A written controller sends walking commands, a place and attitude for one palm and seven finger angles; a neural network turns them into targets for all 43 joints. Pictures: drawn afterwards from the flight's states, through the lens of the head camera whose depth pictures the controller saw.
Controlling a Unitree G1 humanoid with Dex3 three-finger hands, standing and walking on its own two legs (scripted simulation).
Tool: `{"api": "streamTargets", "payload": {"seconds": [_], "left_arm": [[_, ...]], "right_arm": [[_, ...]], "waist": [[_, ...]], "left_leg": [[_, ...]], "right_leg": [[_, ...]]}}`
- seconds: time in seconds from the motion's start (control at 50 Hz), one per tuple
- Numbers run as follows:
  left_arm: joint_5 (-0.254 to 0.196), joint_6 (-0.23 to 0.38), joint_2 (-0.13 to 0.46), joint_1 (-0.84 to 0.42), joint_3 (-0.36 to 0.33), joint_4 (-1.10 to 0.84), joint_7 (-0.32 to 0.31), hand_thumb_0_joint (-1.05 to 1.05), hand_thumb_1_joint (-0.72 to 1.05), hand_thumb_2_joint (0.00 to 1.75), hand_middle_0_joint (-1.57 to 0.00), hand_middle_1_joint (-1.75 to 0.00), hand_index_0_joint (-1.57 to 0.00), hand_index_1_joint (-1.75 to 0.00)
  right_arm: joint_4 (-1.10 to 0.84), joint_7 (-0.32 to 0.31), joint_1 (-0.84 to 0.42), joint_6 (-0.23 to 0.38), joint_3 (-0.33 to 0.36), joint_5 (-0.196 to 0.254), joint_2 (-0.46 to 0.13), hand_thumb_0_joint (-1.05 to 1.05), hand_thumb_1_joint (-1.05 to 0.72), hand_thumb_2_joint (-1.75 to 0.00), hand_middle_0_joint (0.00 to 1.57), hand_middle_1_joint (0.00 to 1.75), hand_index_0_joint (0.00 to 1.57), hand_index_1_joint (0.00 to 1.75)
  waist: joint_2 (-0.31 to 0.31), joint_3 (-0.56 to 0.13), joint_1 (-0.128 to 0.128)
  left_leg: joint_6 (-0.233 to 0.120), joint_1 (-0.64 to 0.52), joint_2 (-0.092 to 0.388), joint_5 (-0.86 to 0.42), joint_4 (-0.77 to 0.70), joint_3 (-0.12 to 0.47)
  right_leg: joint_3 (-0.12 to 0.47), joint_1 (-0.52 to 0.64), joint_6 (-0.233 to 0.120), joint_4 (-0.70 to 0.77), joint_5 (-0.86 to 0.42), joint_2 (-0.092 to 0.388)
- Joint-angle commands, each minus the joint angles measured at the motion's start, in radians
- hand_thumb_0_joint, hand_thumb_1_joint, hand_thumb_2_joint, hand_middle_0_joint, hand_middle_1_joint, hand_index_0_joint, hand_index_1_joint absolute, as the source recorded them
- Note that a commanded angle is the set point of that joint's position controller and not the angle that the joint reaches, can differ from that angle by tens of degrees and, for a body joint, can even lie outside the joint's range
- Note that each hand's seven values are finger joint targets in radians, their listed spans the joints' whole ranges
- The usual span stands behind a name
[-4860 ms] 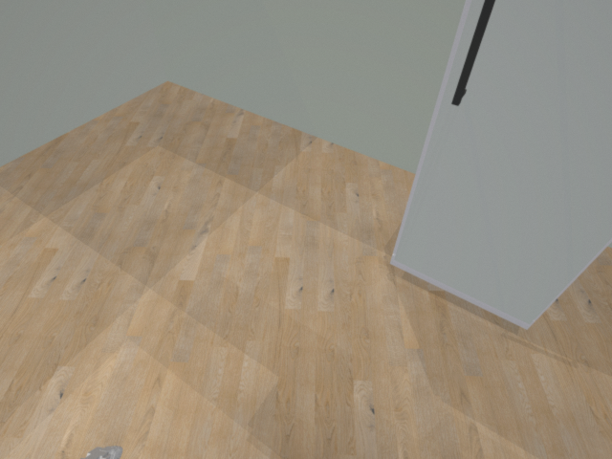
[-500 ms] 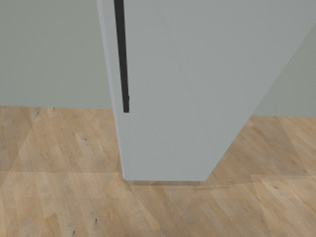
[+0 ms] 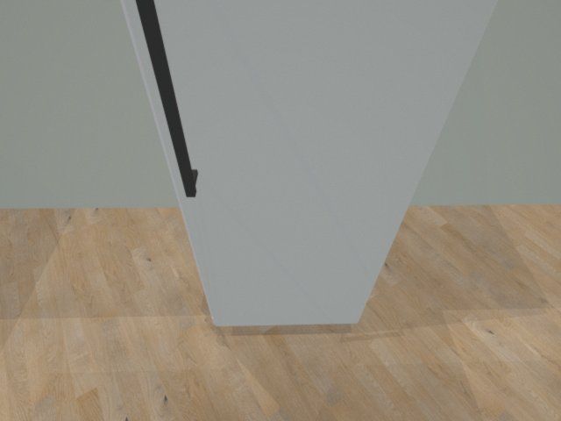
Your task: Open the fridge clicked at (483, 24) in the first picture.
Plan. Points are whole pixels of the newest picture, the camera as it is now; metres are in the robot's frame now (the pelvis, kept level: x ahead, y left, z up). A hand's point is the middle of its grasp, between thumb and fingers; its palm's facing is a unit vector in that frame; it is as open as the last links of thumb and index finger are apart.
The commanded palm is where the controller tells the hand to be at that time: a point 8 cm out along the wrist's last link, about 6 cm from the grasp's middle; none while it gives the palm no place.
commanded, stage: come to a stop and stand still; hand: left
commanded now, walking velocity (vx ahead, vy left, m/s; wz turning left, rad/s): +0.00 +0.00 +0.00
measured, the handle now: (166, 72) +0.52 +0.19 +0.25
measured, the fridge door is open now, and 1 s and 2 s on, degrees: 0 0 0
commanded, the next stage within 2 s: look again from close up in 0.56 s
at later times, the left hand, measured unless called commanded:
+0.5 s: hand out of the picture +0.00 +0.17 -0.18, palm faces +0.06 -0.98 -0.17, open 7.3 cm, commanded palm none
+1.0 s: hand out of the picture +0.07 +0.22 -0.18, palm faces +0.01 -0.97 -0.24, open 7.3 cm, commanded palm none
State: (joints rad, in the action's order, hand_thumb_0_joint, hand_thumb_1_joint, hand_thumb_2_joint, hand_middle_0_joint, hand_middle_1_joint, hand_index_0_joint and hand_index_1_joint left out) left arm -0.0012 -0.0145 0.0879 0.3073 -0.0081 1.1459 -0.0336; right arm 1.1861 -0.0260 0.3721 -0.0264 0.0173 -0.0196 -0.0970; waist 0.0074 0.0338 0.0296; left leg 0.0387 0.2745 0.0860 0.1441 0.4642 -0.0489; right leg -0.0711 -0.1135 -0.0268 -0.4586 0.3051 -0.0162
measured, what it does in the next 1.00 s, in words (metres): stands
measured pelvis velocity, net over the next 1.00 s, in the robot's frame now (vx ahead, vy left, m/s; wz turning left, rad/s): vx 0.03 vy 0.04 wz -0.01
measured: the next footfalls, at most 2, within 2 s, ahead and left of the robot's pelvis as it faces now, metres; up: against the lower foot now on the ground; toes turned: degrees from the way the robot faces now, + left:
none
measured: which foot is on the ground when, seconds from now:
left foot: down 0.00-1.00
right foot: down 0.00-1.00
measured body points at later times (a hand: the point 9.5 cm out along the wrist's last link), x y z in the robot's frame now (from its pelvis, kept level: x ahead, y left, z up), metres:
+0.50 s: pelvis +0.03 +0.01 +0.00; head +0.04 +0.01 +0.45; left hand +0.00 +0.22 -0.16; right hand +0.03 -0.21 -0.16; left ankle +0.07 +0.14 -0.74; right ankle -0.03 -0.10 -0.74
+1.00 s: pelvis +0.03 +0.04 -0.01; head +0.04 +0.03 +0.44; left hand +0.07 +0.27 -0.16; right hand +0.06 -0.20 -0.16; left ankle +0.07 +0.15 -0.74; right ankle -0.03 -0.10 -0.74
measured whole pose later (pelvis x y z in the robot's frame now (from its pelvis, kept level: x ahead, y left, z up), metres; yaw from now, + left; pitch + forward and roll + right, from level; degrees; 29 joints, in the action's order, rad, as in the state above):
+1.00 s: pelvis +0.03 +0.04 -0.01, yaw -1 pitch -1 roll +0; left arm 0.01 0.00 0.17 0.26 0.00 1.03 -0.04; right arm 1.03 -0.02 0.26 0.00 0.01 -0.02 -0.18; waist 0.02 0.03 0.01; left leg -0.01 0.30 0.03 0.26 0.58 -0.07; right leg -0.04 -0.13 0.03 -0.55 0.39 0.05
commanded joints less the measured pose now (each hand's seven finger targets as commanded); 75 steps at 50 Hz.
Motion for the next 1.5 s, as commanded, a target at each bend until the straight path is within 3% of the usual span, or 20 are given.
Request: {"api": "streamTargets", "payload": {"seconds": [0.0,0.32,0.4,0.62,0.64,0.66,0.68,0.7,0.72,0.74,0.76,0.8,0.82,0.9,0.94,1.0,1.14,1.46,1.48], "left_arm": [[0.003,0.021,0.103,0.068,-0.016,-0.022,-0.007,0.00,0.90,0.90,-0.20,-0.30,-0.20,-0.30],[0.012,0.026,0.089,0.105,-0.012,-0.010,-0.013,0.00,0.90,0.90,-0.20,-0.30,-0.20,-0.30],[0.012,0.024,0.099,0.094,-0.012,-0.014,-0.013,0.00,0.90,0.90,-0.20,-0.30,-0.20,-0.30],[0.012,0.027,0.144,0.072,-0.013,-0.028,-0.010,0.00,0.90,0.90,-0.20,-0.30,-0.20,-0.30],[0.034,0.061,0.165,0.138,-0.005,-0.025,-0.047,0.00,0.90,0.90,-0.20,-0.30,-0.20,-0.30],[0.027,0.071,0.205,0.062,-0.011,-0.080,-0.040,0.00,0.90,0.90,-0.20,-0.30,-0.20,-0.30],[0.023,0.071,0.195,0.025,-0.007,-0.103,-0.034,0.00,0.90,0.90,-0.20,-0.30,-0.20,-0.30],[0.020,0.071,0.186,0.013,-0.006,-0.124,-0.030,0.00,0.90,0.90,-0.20,-0.30,-0.20,-0.30],[0.019,0.072,0.180,0.026,-0.009,-0.127,-0.027,0.00,0.90,0.90,-0.20,-0.30,-0.20,-0.30],[0.015,0.064,0.186,0.043,-0.012,-0.130,-0.026,0.00,0.90,0.90,-0.20,-0.30,-0.20,-0.30],[0.014,0.056,0.179,0.054,-0.010,-0.128,-0.025,0.00,0.90,0.90,-0.20,-0.30,-0.20,-0.30],[0.016,0.043,0.167,0.049,-0.004,-0.130,-0.021,0.00,0.90,0.90,-0.20,-0.30,-0.20,-0.30],[0.019,0.043,0.170,0.043,-0.004,-0.133,-0.020,0.00,0.90,0.90,-0.20,-0.30,-0.20,-0.30],[0.017,0.030,0.188,0.021,-0.004,-0.148,-0.015,0.00,0.90,0.90,-0.20,-0.30,-0.20,-0.30],[0.018,0.030,0.201,0.023,-0.008,-0.150,-0.013,0.00,0.90,0.90,-0.20,-0.30,-0.20,-0.30],[0.018,0.028,0.212,0.017,-0.006,-0.151,-0.009,0.00,0.90,0.90,-0.20,-0.30,-0.20,-0.30],[0.018,0.031,0.242,0.010,-0.010,-0.143,-0.005,0.00,0.90,0.90,-0.20,-0.30,-0.20,-0.30],[0.020,0.035,0.270,-0.007,-0.012,-0.104,0.002,0.00,0.90,0.90,-0.20,-0.30,-0.20,-0.30],[0.030,0.046,0.204,0.073,0.001,-0.090,-0.040,0.00,0.90,0.90,-0.20,-0.30,-0.20,-0.30]], "right_arm": [[-0.024,-0.010,0.040,0.023,0.008,0.005,-0.067,0.00,-0.90,-0.90,0.20,0.30,0.20,0.30],[-0.042,-0.017,-0.025,0.037,0.011,0.011,-0.094,0.00,-0.90,-0.90,0.20,0.30,0.20,0.30],[-0.049,-0.015,-0.039,0.038,0.009,0.010,-0.110,0.00,-0.90,-0.90,0.20,0.30,0.20,0.30],[-0.063,-0.011,-0.076,0.041,0.007,0.010,-0.146,0.00,-0.90,-0.90,0.20,0.30,0.20,0.30],[-0.144,0.001,-0.172,0.060,0.005,0.016,-0.169,0.00,-0.90,-0.90,0.20,0.30,0.20,0.30],[-0.170,0.012,-0.097,0.049,0.001,0.011,-0.120,0.00,-0.90,-0.90,0.20,0.30,0.20,0.30],[-0.164,0.014,-0.066,0.043,0.004,0.008,-0.125,0.00,-0.90,-0.90,0.20,0.30,0.20,0.30],[-0.170,0.016,-0.044,0.046,0.003,0.006,-0.140,0.00,-0.90,-0.90,0.20,0.30,0.20,0.30],[-0.169,0.016,-0.043,0.057,0.002,0.001,-0.146,0.00,-0.90,-0.90,0.20,0.30,0.20,0.30],[-0.175,0.012,-0.044,0.059,0.002,0.003,-0.161,0.00,-0.90,-0.90,0.20,0.30,0.20,0.30],[-0.184,0.008,-0.056,0.057,0.002,0.004,-0.169,0.00,-0.90,-0.90,0.20,0.30,0.20,0.30],[-0.201,0.006,-0.074,0.050,0.005,0.005,-0.178,0.00,-0.90,-0.90,0.20,0.30,0.20,0.30],[-0.204,0.005,-0.076,0.051,0.004,0.003,-0.172,0.00,-0.90,-0.90,0.20,0.30,0.20,0.30],[-0.208,0.009,-0.085,0.046,0.005,0.003,-0.189,0.00,-0.90,-0.90,0.20,0.30,0.20,0.30],[-0.206,0.009,-0.089,0.049,0.004,0.002,-0.193,0.00,-0.90,-0.90,0.20,0.30,0.20,0.30],[-0.206,0.010,-0.100,0.048,0.006,0.004,-0.203,0.00,-0.90,-0.90,0.20,0.30,0.20,0.30],[-0.188,0.008,-0.113,0.056,0.006,0.006,-0.219,0.00,-0.90,-0.90,0.20,0.30,0.20,0.30],[-0.150,0.006,-0.167,0.056,0.011,0.010,-0.249,0.00,-0.90,-0.90,0.20,0.30,0.20,0.30],[-0.210,0.009,-0.183,0.056,0.007,0.016,-0.229,0.00,-0.90,-0.90,0.20,0.30,0.20,0.30]], "waist": [[-0.012,0.101,-0.018],[-0.011,0.034,-0.027],[-0.007,0.056,-0.027],[-0.022,0.028,-0.034],[-0.062,0.043,-0.066],[-0.083,0.003,0.007],[-0.075,-0.019,0.014],[-0.026,-0.037,0.019],[0.077,-0.068,0.000],[0.101,-0.084,-0.009],[0.090,-0.076,-0.019],[0.011,-0.002,-0.024],[-0.003,0.020,-0.024],[-0.010,0.056,-0.026],[0.014,0.028,-0.032],[-0.020,0.033,-0.033],[0.003,-0.011,-0.036],[-0.009,-0.009,-0.036],[-0.019,0.033,-0.043]], "left_leg": [[-0.029,-0.054,0.017,0.003,-0.052,0.034],[-0.050,-0.135,0.040,-0.138,-0.059,0.050],[-0.050,-0.128,0.037,-0.129,-0.079,0.052],[-0.050,-0.155,0.037,-0.173,-0.083,0.051],[-0.030,-0.075,0.029,-0.202,0.167,0.014],[-0.044,-0.010,-0.008,0.104,0.125,0.027],[-0.047,-0.024,-0.010,0.109,0.102,0.018],[-0.052,-0.037,-0.003,0.014,0.075,0.038],[-0.060,-0.065,0.005,-0.148,0.071,0.044],[-0.069,-0.075,0.019,-0.223,0.078,0.058],[-0.077,-0.072,0.030,-0.231,0.074,0.067],[-0.083,-0.023,0.029,-0.118,0.046,0.080],[-0.085,-0.011,0.024,-0.118,0.040,0.078],[-0.084,0.003,0.019,0.028,-0.019,0.090],[-0.086,-0.007,0.019,-0.007,-0.022,0.087],[-0.082,-0.014,0.017,0.029,-0.034,0.083],[-0.082,-0.060,0.021,-0.068,-0.030,0.070],[-0.075,-0.097,0.030,-0.067,-0.053,0.063],[-0.049,-0.058,0.040,-0.182,0.143,0.044]], "right_leg": [[0.126,-0.184,-0.015,0.190,0.061,0.126],[0.090,-0.101,0.006,0.136,-0.172,0.118],[0.087,-0.100,0.011,0.140,-0.151,0.120],[0.085,-0.056,0.014,0.148,-0.212,0.130],[0.184,-0.104,0.041,0.155,-0.677,0.186],[0.150,-0.046,-0.003,0.095,-0.623,0.213],[0.130,-0.074,-0.025,0.077,-0.429,0.186],[0.115,-0.078,-0.032,0.040,-0.328,0.148],[0.091,-0.057,-0.028,-0.009,-0.382,0.130],[0.076,-0.050,-0.022,-0.026,-0.311,0.111],[0.071,-0.062,-0.017,-0.023,-0.234,0.101],[0.077,-0.106,-0.013,0.006,-0.108,0.091],[0.077,-0.105,-0.012,0.007,-0.127,0.093],[0.080,-0.144,-0.005,0.020,0.015,0.087],[0.077,-0.117,-0.002,0.013,-0.018,0.092],[0.083,-0.133,0.001,0.032,0.002,0.098],[0.089,-0.104,0.006,0.032,-0.094,0.110],[0.108,-0.109,0.005,0.075,-0.123,0.125],[0.177,-0.144,0.020,0.114,-0.398,0.164]]}}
